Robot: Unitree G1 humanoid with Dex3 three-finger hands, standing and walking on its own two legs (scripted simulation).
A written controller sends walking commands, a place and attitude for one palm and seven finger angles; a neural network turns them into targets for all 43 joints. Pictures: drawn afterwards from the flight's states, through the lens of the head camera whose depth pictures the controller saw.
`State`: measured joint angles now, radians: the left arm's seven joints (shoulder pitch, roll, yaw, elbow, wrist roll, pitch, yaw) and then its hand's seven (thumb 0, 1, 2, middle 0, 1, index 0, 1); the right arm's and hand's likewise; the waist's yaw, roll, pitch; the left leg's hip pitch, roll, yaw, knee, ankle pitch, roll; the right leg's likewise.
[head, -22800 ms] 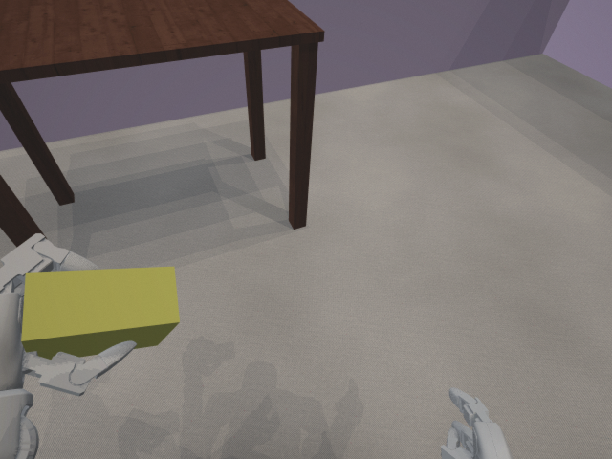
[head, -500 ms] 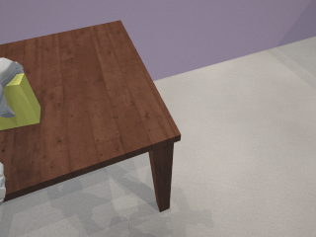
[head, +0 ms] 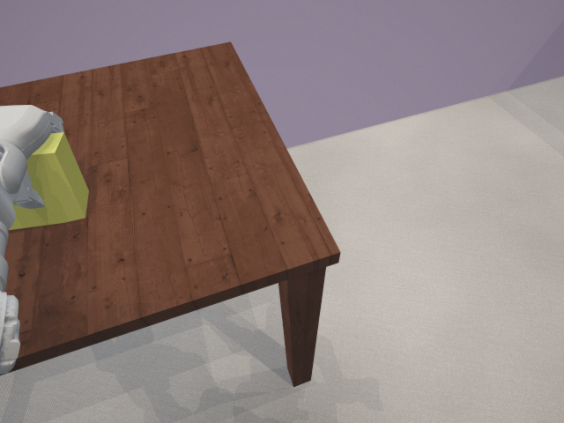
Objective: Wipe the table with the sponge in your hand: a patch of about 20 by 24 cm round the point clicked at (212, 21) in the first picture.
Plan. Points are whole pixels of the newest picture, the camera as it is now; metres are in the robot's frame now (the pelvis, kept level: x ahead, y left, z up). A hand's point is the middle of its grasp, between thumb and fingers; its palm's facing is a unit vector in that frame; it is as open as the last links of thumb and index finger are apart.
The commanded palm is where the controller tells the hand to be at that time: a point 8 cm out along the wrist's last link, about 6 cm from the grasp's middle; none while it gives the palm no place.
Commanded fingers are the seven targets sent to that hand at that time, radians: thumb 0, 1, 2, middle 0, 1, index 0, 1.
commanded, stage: slide across to the middle lane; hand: left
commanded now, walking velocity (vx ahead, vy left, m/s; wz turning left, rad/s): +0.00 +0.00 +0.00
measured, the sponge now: (39, 192) +0.39 +0.38 +0.11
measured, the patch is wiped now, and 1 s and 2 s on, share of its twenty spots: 0.25 0.50 0.75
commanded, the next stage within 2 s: wipe back along the middle lane in 0.56 s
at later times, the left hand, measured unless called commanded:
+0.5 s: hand (70, 144) +0.44 +0.32 +0.16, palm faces -0.06 +0.07 -1.00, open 10.0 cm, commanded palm +0.42 +0.32 +0.22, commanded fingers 0.00 0.10 1.30 -1.20 -1.60 -1.20 -1.60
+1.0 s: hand (92, 153) +0.43 +0.29 +0.16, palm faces -0.05 +0.06 -1.00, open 10.0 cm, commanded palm +0.40 +0.28 +0.20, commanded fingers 0.00 0.10 1.30 -1.20 -1.60 -1.20 -1.60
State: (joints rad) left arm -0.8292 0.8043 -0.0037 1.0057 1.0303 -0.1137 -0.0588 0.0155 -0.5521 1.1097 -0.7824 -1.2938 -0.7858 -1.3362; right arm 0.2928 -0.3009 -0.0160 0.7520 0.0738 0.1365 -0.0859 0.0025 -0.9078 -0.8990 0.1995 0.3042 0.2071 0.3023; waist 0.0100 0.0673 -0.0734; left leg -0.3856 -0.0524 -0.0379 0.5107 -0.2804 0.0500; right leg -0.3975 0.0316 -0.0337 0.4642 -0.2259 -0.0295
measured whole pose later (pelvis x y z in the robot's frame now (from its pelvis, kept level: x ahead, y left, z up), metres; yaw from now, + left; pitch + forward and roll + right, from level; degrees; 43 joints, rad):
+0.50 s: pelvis +0.02 +0.02 +0.01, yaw +0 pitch +7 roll -1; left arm -0.79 0.65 -0.09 0.76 0.98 0.02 -0.08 0.00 -0.53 1.11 -0.75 -1.34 -0.75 -1.38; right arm 0.22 -0.30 -0.01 0.74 0.06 0.15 -0.05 0.00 -0.91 -0.90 0.20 0.30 0.21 0.30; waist 0.04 0.08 -0.05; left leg -0.26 -0.08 -0.04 0.41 -0.26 0.07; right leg -0.28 0.00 -0.03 0.38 -0.22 0.00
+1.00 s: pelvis +0.01 +0.00 +0.01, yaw -1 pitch +4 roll +0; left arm -0.72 0.56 -0.14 0.68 0.99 0.24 -0.07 -0.01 -0.52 1.11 -0.72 -1.36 -0.73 -1.40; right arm 0.15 -0.30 0.03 0.74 0.05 0.15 -0.06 0.00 -0.91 -0.90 0.20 0.30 0.21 0.30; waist 0.03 0.09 -0.05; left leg -0.19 -0.06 -0.03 0.36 -0.24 0.06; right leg -0.23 0.02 -0.01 0.37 -0.21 -0.02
